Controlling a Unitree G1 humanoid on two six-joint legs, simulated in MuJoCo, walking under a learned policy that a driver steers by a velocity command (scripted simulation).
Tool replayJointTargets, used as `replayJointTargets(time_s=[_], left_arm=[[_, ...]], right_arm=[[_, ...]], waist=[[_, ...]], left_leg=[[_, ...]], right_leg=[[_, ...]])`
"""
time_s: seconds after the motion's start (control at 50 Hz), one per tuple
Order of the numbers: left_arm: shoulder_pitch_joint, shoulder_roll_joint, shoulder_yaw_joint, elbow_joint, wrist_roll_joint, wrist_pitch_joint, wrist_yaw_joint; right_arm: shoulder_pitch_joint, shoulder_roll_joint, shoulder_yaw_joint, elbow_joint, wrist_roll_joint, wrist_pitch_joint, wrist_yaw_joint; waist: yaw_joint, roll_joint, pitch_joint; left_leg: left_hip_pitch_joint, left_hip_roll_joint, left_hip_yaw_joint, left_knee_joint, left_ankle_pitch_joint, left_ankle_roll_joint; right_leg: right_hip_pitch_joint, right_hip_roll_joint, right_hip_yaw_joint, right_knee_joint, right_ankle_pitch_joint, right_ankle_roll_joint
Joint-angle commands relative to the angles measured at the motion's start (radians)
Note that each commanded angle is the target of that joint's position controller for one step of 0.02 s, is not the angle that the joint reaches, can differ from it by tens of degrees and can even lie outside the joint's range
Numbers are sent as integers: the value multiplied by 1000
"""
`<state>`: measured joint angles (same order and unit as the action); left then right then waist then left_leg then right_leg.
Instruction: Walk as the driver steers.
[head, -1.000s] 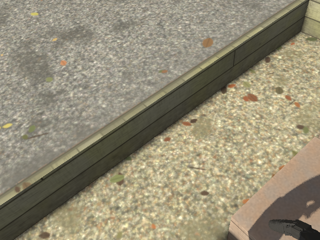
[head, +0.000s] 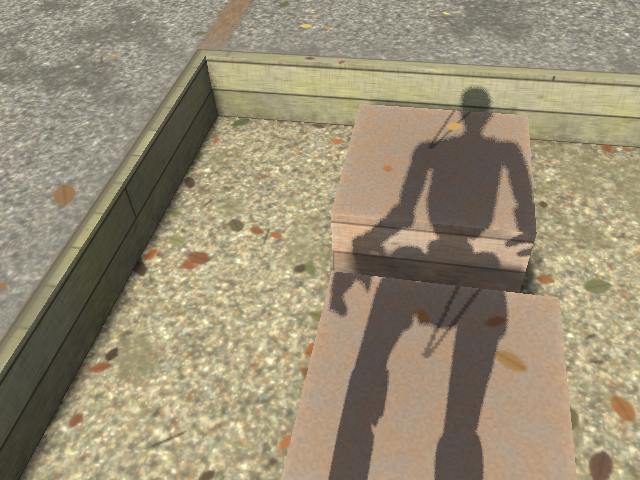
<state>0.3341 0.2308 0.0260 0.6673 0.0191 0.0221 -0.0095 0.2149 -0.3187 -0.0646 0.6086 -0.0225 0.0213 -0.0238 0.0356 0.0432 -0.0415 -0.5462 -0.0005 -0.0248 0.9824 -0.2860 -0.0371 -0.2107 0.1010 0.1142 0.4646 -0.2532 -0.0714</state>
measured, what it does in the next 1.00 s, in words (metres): walks ahead, turning right: left foot, then right foot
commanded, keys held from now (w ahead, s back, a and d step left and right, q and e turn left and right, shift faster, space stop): w+e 0.64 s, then w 0.22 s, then w+q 0.14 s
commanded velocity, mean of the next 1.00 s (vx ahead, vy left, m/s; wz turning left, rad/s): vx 0.46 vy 0.00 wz -0.47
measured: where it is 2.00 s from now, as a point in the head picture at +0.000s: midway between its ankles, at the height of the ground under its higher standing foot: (507, 343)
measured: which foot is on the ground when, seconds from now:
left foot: up 0.00-0.20, down 0.22-0.94, up 0.96-1.00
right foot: down 0.00-0.22, up 0.24-0.90, down 0.92-1.00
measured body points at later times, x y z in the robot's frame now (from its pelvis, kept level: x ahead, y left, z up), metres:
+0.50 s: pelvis +0.15 +0.03 +0.01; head +0.15 +0.06 +0.45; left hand +0.38 +0.25 -0.10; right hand +0.10 -0.24 -0.09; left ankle +0.11 +0.12 -0.74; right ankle +0.14 -0.12 -0.65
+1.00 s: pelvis +0.43 -0.19 -0.06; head +0.49 -0.21 +0.38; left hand +0.73 -0.10 -0.17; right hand +0.26 -0.39 -0.20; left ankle +0.20 +0.09 -0.63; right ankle +0.58 -0.33 -0.74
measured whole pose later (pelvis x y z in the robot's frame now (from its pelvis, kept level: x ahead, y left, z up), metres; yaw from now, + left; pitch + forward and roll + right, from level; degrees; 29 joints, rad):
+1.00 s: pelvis +0.43 -0.19 -0.06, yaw -25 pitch +1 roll +1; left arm 0.00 0.24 0.01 0.69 0.02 -0.01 -0.02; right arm 0.45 -0.21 0.00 0.93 0.04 -0.03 -0.01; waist -0.10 -0.05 0.11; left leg 0.10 0.08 -0.01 1.04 -0.48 0.02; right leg -0.72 0.05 -0.08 0.79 -0.08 -0.12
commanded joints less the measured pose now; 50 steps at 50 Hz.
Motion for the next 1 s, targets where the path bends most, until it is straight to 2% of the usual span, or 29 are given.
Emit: replayJointTargets(time_s=[0.02, 0.14, 0.2, 0.22, 0.24, 0.26, 0.3, 0.34, 0.36, 0.4, 0.5, 0.56, 0.6, 0.64, 0.66, 0.68, 0.72, 0.74, 0.76, 0.82, 0.84, 0.86, 0.88, 0.9, 0.92, 0.94, 0.96, 0.98, 1.0], left_arm=[[-92, 157, 45, -83, 0, -40, 6], [-43, 228, 77, -74, 6, -36, 18], [-101, 210, 73, -76, -2, -27, 6], [-84, 156, 60, -65, -11, -35, 2], [-71, 70, 37, -89, -29, -43, -6], [-117, 165, 58, -116, -13, -46, 1], [-137, 187, 69, -90, 0, -47, -5], [-99, 173, 69, -55, -8, -33, -25], [-113, 165, 68, -46, 2, -21, -33], [-73, 160, 67, -31, -12, 0, -58], [-182, 153, 56, -55, 13, 7, -62], [-223, 171, 68, -68, 32, 15, -54], [-291, 157, 64, -72, 29, 5, -54], [-371, 157, 68, -88, 37, 4, -48], [-408, 149, 66, -97, 41, 5, -43], [-473, 167, 77, -118, 32, 2, -31], [-552, 176, 81, -134, 23, -3, -13], [-558, 175, 78, -153, 39, -16, -2], [-597, 161, 69, -178, 34, -13, 4], [-656, 77, 20, -233, 12, 0, -24], [-531, 1, -25, -210, -24, -8, -85], [-536, -9, -19, -162, -40, 0, -106], [-429, 9, -15, -143, -14, -10, -108], [-284, 57, -3, -94, 20, -18, -80], [-74, 115, 22, -21, 42, -11, -41], [112, 232, 59, 16, 40, 2, 4], [140, 322, 78, 50, 28, -27, 24], [217, 335, 103, 89, -23, -29, 27], [159, 333, 90, 132, -7, -39, 31]], right_arm=[[-69, -85, -23, -88, 1, -8, 7], [-106, -49, 8, -126, 7, -25, 32], [83, -20, 12, -71, 20, -46, 7], [142, -44, 7, -61, 6, -57, -9], [220, -137, -8, -79, -14, -68, -18], [238, -236, -46, -69, -14, -62, -13], [143, -105, -10, -83, -3, -75, -4], [103, -63, 8, -74, -1, -100, 1], [110, -58, 12, -56, 7, -115, -2], [127, -72, 6, -23, 8, -126, 13], [210, -58, 5, 59, -13, -120, 19], [281, -119, -13, 104, -35, -146, 25], [349, -112, -16, 143, -24, -157, 25], [427, -109, -12, 182, -30, -154, 18], [456, -104, -10, 204, -32, -154, 16], [482, -129, -22, 249, -36, -173, 13], [493, -138, -24, 277, -43, -183, 21], [478, -140, -22, 289, -32, -193, 23], [437, -147, -25, 288, -34, -196, 22], [375, -38, 19, 311, -48, -153, 22], [239, 0, 37, 267, -1, -127, 20], [304, -26, 35, 271, 37, -120, 10], [263, -146, 17, 275, 26, -120, 3], [271, -221, -7, 278, 43, -113, -4], [256, -260, -10, 303, 53, -101, 1], [259, -234, -6, 302, 55, -87, 7], [506, 38, 60, 255, 84, -53, 18], [393, -87, 26, 267, 74, -53, 7], [347, -29, 35, 241, 86, -58, 18]], waist=[[-16, -141, 60], [1, -157, 75], [-97, -133, 78], [-125, -55, 44], [-162, 171, -55], [-171, 216, -8], [-85, 21, 106], [-50, 62, 101], [-49, 45, 97], [-33, 55, 69], [-85, 41, 81], [-111, 65, 57], [-150, 17, 113], [-199, 49, 143], [-205, 47, 176], [-199, 80, 233], [-204, 69, 285], [-183, 24, 338], [-172, -2, 393], [-123, -7, 397], [-31, -127, 346], [-114, -119, 222], [-13, -36, 183], [77, -22, 88], [187, 68, 6], [258, 167, -88], [63, -130, -382], [111, 51, -574], [40, -54, -425]], left_leg=[[-79, 6, -12, 4, 62, -24], [73, -19, -8, -247, -58, 10], [447, -32, 19, -557, 28, 52], [628, 16, -27, -596, 1, 55], [783, 259, -324, -707, -339, 76], [667, 372, -632, -788, -489, 128], [456, 340, -490, -800, -339, 134], [436, 263, -310, -829, -122, 141], [440, 246, -243, -827, 50, 157], [446, 227, -164, -830, 195, 190], [522, 211, 12, -797, 380, 213], [657, 278, 30, -693, 577, 260], [742, 298, 35, -675, 498, 263], [852, 322, 12, -636, 486, 240], [871, 345, -1, -637, 486, 238], [967, 404, -76, -655, 446, 195], [1032, 398, -54, -731, 256, 186], [1011, 421, -52, -760, 333, 195], [930, 401, 0, -820, 248, 168], [679, 270, 175, -888, 364, 125], [307, 216, 296, -986, 409, 137], [274, 227, 271, -1058, 496, 186], [315, 258, 264, -953, 894, 177], [345, 257, 266, -751, 1178, 172], [368, 230, 254, -465, 1273, 144], [283, 163, 228, -105, 992, 105], [-69, -8, 77, 457, -270, 71], [79, -17, -137, 399, -202, 91], [71, 0, -123, 394, -148, 97]], right_leg=[[-9, -205, 317, -262, -128, -159], [-39, -200, 376, -219, -159, -158], [-199, -154, 381, -161, -210, -111], [-295, -105, 324, -34, -257, -68], [-414, 2, 154, 303, -347, 1], [-564, 38, 65, 491, -305, 27], [-503, -39, 79, 595, -121, 45], [-443, -85, 15, 637, -50, 70], [-441, -94, -5, 681, -13, 65], [-425, -92, 25, 701, 77, 63], [-487, -97, -60, 673, 160, 42], [-589, -109, -122, 810, 161, 2], [-732, -136, -93, 787, 145, -9], [-872, -127, -85, 812, 85, -5], [-930, -125, -69, 823, 53, -2], [-1077, -140, 91, 819, 25, 10], [-1194, -105, 57, 780, -44, 25], [-1219, -114, 68, 742, -41, 15], [-1207, -117, 7, 672, -32, 25], [-937, -90, -157, 533, 119, 29], [-388, -115, -248, 185, 448, 15], [-132, -48, -338, 239, 568, -2], [-8, -15, -306, 270, 409, -27], [157, 40, -310, 284, 293, -52], [321, 44, -266, 231, 215, -92], [522, -149, -65, 187, 232, -98], [904, -594, 533, 166, 544, -256], [779, -468, 514, 136, 580, -122], [597, -428, 430, 50, 489, -106]])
